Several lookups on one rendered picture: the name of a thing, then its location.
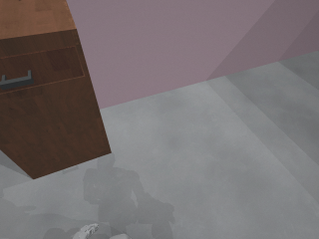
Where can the robot left hand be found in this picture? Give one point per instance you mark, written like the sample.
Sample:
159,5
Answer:
87,231

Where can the cabinet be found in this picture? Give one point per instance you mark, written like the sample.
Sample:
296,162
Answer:
53,126

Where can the drawer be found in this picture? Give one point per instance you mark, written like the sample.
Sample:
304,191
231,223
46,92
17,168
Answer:
47,66

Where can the handle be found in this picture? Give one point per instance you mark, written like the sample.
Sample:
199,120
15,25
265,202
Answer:
18,82

